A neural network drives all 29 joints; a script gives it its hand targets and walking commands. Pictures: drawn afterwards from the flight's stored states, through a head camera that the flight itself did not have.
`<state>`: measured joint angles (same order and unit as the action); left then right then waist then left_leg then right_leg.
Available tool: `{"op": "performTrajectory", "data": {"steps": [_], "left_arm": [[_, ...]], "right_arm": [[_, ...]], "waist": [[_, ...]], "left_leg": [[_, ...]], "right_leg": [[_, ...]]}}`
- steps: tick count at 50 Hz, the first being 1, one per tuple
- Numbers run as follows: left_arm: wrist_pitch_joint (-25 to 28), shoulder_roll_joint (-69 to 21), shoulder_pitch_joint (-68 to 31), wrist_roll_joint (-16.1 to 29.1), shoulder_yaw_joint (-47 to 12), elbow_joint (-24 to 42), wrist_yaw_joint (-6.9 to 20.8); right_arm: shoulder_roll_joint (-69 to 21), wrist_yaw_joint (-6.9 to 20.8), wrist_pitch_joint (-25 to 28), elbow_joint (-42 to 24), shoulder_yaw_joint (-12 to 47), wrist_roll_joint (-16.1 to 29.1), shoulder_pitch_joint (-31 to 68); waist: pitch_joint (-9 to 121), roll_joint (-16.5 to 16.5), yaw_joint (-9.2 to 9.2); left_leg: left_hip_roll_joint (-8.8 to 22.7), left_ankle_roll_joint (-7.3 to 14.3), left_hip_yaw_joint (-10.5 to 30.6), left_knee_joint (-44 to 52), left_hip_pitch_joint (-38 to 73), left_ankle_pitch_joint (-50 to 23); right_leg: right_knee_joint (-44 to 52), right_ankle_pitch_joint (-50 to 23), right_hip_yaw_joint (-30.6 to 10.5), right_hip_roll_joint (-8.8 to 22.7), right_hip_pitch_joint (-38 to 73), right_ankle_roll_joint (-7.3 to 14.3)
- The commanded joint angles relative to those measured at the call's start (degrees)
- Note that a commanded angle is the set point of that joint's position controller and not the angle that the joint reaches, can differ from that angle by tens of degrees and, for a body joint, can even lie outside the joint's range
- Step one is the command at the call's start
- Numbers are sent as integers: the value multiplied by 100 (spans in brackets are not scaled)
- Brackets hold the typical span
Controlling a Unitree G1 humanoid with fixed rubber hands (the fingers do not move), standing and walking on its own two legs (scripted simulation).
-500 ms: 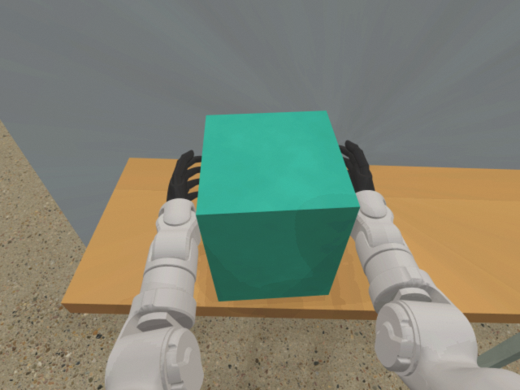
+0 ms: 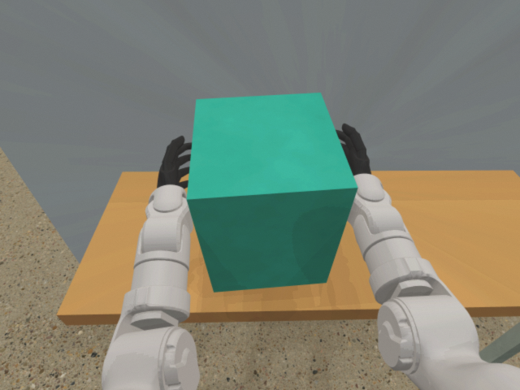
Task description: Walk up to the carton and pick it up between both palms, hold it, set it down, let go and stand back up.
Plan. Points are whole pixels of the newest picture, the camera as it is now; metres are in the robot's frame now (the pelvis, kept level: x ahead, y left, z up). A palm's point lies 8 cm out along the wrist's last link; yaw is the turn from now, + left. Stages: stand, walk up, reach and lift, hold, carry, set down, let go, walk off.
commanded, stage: reach and lift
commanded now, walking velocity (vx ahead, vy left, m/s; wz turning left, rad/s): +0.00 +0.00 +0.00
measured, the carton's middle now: (265, 196) +0.40 -0.03 +0.11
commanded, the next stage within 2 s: hold in 1.58 s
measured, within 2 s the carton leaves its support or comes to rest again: neither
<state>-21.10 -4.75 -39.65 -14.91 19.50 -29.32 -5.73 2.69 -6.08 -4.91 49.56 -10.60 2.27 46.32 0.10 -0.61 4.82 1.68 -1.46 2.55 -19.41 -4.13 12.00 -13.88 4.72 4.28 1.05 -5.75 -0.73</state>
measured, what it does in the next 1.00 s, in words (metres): stands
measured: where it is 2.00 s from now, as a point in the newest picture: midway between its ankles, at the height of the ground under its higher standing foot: outside the picture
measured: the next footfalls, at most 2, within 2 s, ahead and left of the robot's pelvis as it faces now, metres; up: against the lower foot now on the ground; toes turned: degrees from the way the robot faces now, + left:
none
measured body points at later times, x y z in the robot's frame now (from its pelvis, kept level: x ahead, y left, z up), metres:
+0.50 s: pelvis -0.01 +0.01 +0.00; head -0.05 +0.03 +0.45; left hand +0.39 +0.12 +0.19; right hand +0.38 -0.17 +0.19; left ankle -0.01 +0.13 -0.75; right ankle +0.03 -0.13 -0.75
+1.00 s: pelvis -0.01 +0.00 +0.00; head -0.06 +0.02 +0.45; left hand +0.39 +0.12 +0.22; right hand +0.38 -0.17 +0.22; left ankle -0.01 +0.13 -0.75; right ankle +0.03 -0.13 -0.75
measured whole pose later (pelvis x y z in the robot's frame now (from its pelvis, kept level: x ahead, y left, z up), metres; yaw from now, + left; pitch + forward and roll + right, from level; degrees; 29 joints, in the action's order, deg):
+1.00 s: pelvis -0.01 +0.00 +0.00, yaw +0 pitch -9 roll -1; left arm -38.3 -3.8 -46.4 -21.5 23.2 -18.2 1.5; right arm 2.8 -10.0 -16.1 42.7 -7.6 7.7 50.6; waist -1.9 -2.0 6.7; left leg 1.5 -1.2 2.0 -17.7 1.7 10.9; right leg -13.9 4.4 3.7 1.2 -0.9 -0.6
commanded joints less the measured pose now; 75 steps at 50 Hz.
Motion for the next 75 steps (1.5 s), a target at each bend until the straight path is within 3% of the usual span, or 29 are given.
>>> {"op": "performTrajectory", "data": {"steps": [1,4,8,13,17,20,26,34,40,42,47,51,52,58,63,68,75], "left_arm": [[-45,-3061,-3578,289,-2092,422,797],[-300,-2920,-3514,150,-1880,274,973],[-452,-3044,-3663,334,-2168,859,1074],[-560,-3137,-3869,381,-2397,1136,1033],[-843,-2982,-3465,91,-2144,1053,1121],[-1001,-2955,-3525,34,-2108,1134,1214],[-1130,-3107,-3701,182,-2392,1474,1181],[-1418,-2909,-3841,31,-2120,1391,1286],[-1472,-2881,-4115,99,-2083,1356,1353],[-1528,-2796,-3994,-9,-1904,1152,1397],[-1563,-2660,-4195,-33,-1753,1125,1478],[-1638,-2546,-4027,-148,-1553,1015,1547],[-1643,-2592,-4024,-94,-1624,1140,1562],[-1671,-2771,-4071,62,-1980,1361,1563],[-1689,-2818,-4037,112,-2155,1725,1582],[-1820,-2770,-4055,-25,-2100,1662,1645],[-1790,-2976,-4272,211,-2407,1855,1511]], "right_arm": [[-3446,545,-71,-801,1766,245,3328],[-3396,480,-195,-787,1572,172,3360],[-3486,391,-221,-1409,1911,493,3617],[-3480,349,-324,-1525,2014,670,3608],[-3318,309,-455,-1476,2010,697,3390],[-3239,265,-518,-1444,1996,772,3444],[-3391,230,-510,-2097,2331,1016,3859],[-3350,206,-711,-1965,2152,953,3945],[-3454,168,-787,-2007,2105,931,4139],[-3445,148,-814,-1981,2080,875,4172],[-3460,110,-892,-1844,1997,856,4206],[-3431,91,-953,-1797,2082,941,4167],[-3464,75,-925,-2046,2192,1029,4266],[-3377,-34,-984,-2175,2319,1248,4198],[-3410,-106,-1033,-2389,2555,1422,4071],[-3252,-104,-1159,-2091,2355,1344,3889],[-3359,-71,-1122,-2561,2543,1525,4322]], "waist": [[1737,-15,-7],[1349,-122,60],[1993,-22,181],[1944,126,304],[1426,124,206],[1334,132,260],[1680,151,224],[1368,91,157],[1597,51,233],[1447,-37,163],[1436,-85,187],[1384,-181,90],[1720,-185,63],[1690,80,282],[1739,115,304],[1244,225,348],[1763,343,299]], "left_leg": [[-439,-72,-233,314,-270,-1221],[-470,15,-291,468,-448,-731],[-497,-65,-268,274,-192,-1357],[-455,-163,-189,162,120,-1621],[-437,-133,-241,300,117,-1453],[-451,-132,-282,339,105,-1368],[-429,-134,-265,186,218,-1736],[-430,12,-406,497,-105,-827],[-463,50,-449,489,-116,-768],[-478,110,-467,535,-207,-651],[-490,145,-485,600,-281,-457],[-505,180,-513,597,-258,-625],[-510,176,-517,526,-183,-841],[-497,-21,-414,309,133,-1412],[-485,-100,-384,181,283,-1910],[-436,-171,-383,309,150,-1706],[-427,-187,-353,148,227,-1977]], "right_leg": [[-231,-1154,24,-378,1643,-160],[-151,-760,18,-340,1638,-187],[-264,-1481,45,-384,1990,-208],[-253,-1276,114,-452,1680,-182],[-161,-991,129,-451,1707,-146],[-110,-836,135,-444,1705,-136],[-171,-1059,147,-498,1757,-115],[-61,-281,92,-424,1646,-107],[-79,-370,101,-411,1778,-149],[-46,-366,96,-395,1808,-162],[-37,-214,92,-376,1878,-187],[-38,-432,92,-380,1978,-188],[-87,-654,93,-397,2134,-207],[-107,-994,141,-464,2006,-165],[-163,-1354,158,-504,2120,-179],[-92,-855,178,-501,1912,-120],[-168,-884,174,-553,1947,-86]]}}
